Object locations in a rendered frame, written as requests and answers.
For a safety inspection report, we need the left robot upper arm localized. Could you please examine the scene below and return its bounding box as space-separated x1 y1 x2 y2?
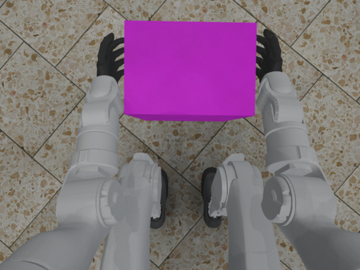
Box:
0 177 126 270

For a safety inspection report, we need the right robot upper arm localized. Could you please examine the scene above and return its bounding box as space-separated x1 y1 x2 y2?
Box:
261 174 360 270

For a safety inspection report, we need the right robot forearm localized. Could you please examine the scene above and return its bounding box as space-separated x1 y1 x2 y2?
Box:
256 71 337 211

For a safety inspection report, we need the carton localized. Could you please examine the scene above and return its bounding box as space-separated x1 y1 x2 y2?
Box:
124 20 257 122

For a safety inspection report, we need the left robot thigh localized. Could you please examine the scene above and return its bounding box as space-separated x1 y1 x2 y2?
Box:
100 160 162 270

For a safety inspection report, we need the robot left hand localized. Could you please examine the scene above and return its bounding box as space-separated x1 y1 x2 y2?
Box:
97 33 124 83

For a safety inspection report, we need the right robot foot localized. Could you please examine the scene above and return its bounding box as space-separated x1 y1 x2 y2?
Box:
201 167 222 228

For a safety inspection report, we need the left robot forearm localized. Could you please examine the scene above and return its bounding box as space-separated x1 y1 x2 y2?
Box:
56 75 124 220

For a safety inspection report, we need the robot right hand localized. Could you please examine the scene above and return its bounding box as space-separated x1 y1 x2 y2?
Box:
256 29 283 83

